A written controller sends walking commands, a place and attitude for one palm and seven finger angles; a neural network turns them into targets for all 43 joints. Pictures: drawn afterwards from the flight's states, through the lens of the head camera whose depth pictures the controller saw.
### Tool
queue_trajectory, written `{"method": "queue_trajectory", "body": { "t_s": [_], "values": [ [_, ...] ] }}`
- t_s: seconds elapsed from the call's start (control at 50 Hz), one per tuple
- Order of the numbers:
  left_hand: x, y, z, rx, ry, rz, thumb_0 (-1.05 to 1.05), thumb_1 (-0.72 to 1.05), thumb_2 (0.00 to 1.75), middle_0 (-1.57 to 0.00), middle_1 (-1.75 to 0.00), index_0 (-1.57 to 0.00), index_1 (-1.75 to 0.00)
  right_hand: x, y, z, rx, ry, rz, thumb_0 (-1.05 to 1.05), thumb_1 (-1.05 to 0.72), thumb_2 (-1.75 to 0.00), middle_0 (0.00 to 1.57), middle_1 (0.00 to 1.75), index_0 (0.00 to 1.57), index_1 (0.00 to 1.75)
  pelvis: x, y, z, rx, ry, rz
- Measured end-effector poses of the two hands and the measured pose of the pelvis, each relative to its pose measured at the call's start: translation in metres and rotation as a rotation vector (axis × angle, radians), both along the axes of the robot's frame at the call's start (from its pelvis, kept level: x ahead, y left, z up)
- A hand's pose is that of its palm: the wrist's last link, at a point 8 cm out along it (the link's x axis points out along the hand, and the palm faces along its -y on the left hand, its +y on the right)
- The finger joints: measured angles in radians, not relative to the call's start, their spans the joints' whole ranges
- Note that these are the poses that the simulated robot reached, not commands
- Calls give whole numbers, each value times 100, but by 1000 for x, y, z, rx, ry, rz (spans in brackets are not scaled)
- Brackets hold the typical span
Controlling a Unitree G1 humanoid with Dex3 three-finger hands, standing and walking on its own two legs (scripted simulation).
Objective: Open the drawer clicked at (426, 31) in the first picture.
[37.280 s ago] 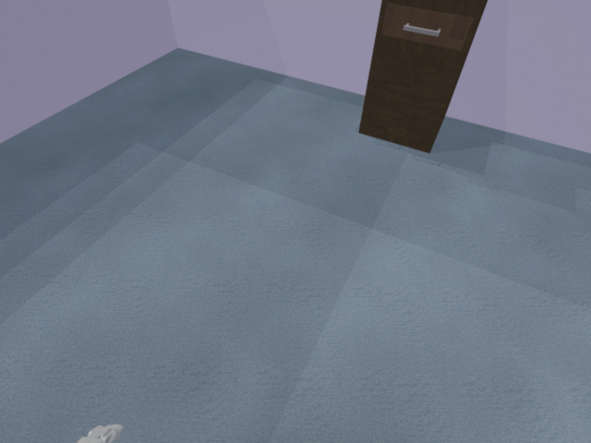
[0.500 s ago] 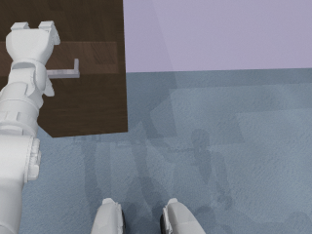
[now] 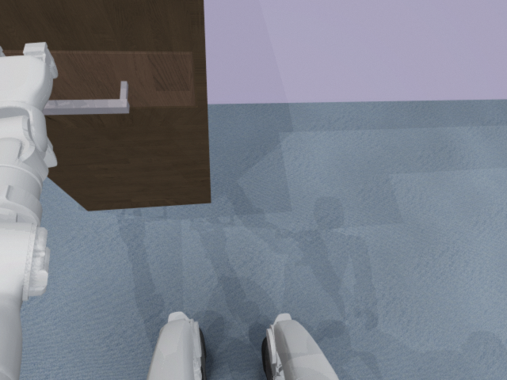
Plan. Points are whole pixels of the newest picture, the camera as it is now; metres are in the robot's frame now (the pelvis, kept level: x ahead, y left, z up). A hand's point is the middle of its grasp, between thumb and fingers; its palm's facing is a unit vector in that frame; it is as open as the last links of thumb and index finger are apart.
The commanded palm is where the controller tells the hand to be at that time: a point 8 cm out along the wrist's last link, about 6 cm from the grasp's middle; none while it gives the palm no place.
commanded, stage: move the hooked fingers above the handle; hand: left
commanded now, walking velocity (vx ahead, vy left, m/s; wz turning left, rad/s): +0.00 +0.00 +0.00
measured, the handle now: (79, 97) +0.59 +0.25 -0.03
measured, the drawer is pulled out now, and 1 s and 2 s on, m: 0.00 0.00 0.00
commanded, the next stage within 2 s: lower the fingers behind the handle in 0.28 s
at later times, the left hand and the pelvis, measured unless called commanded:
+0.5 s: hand (49, 124) +0.52 +0.27 +0.00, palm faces -0.18 +0.01 -0.98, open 13.7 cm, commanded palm +0.53 +0.25 +0.06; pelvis +0.00 +0.00 +0.01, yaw -1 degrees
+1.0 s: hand (66, 130) +0.53 +0.27 -0.04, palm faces -0.05 -0.04 -1.00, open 13.8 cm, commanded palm +0.54 +0.24 +0.03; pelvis +0.00 +0.00 -0.03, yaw -1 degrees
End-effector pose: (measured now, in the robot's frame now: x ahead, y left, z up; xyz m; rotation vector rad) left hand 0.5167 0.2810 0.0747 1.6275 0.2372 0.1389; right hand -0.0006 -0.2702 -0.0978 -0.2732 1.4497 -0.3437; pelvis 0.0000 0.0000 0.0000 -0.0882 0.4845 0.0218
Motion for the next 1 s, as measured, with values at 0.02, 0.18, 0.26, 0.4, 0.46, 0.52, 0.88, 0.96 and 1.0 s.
{"method": "queue_trajectory", "body": {
  "t_s": [0.02, 0.18, 0.26, 0.4, 0.46, 0.52, 0.88, 0.96, 1.0],
  "values": [
    [-2, -1, -5, -2, 49, 2, -1, -49, 30, -32, -120, -31, -120, 1, 2, 1, 5, 6, -1, 0, -90, -90, 21, 30, 21, 30, 1, 1, 2, 1, -2, -1],
    [-5, -49, 6, -177, 67, -285, -1, -49, 30, -32, -121, -32, -120, 4, 7, 14, -27, -1, -15, 0, -90, -90, 21, 30, 21, 30, 16, 2, 13, 5, -25, 0],
    [10, -48, 26, -165, -107, -291, 0, -49, 30, -33, -121, -32, -120, 6, 5, 9, -31, -16, -13, 0, -90, -90, 21, 30, 21, 30, 17, 2, 6, 4, -18, -2],
    [6, -42, 8, -33, -99, -133, 0, -49, 30, -39, -126, -34, -127, 10, 7, -6, 42, -1, 0, 0, -90, -90, 21, 30, 21, 30, 6, 2, 1, 14, -12, -13],
    [-3, -23, -10, -14, 36, -9, 0, -49, 30, -37, -124, -34, -125, 8, 7, -5, 49, -8, -17, 0, -90, -90, 21, 30, 21, 30, 1, 0, 5, 21, -18, -21],
    [-12, -11, -18, -64, 132, 7, 0, -49, 30, -35, -123, -33, -123, 1, 5, -1, 28, -5, -24, 0, -90, -90, 21, 30, 21, 30, 1, -2, 7, 22, -18, -21],
    [0, -11, -57, -77, 7, -133, 0, -49, 30, -32, -120, -31, -120, -10, -8, -19, -44, 43, 10, 0, -91, -90, 21, 30, 21, 30, -3, 0, -28, -10, 60, -17],
    [-3, -12, -63, -99, 5, -146, -1, -49, 30, -32, -120, -32, -120, -8, 2, -26, -19, 55, 7, 0, -90, -90, 21, 30, 21, 30, -2, 1, -29, -11, 69, -19],
    [-3, -14, -58, -109, -17, -159, -1, -49, 30, -33, -120, -32, -120, -6, 7, -27, -10, 52, 5, 0, -90, -90, 21, 30, 21, 30, 0, 1, -28, -12, 68, -17]
  ]
}}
